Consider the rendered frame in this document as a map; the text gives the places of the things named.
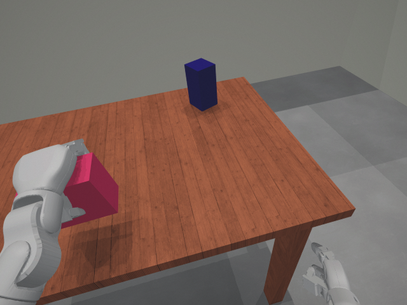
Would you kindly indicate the table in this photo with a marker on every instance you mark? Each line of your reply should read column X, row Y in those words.
column 192, row 184

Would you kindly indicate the right robot forearm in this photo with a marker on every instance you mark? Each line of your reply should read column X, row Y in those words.
column 341, row 296

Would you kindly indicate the sponge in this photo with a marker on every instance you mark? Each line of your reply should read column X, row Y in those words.
column 91, row 188

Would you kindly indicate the right robot hand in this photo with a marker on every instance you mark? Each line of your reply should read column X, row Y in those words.
column 318, row 281

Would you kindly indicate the left robot forearm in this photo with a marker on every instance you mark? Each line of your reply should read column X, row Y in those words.
column 31, row 253

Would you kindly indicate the left robot hand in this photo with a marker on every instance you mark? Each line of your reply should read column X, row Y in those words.
column 50, row 169

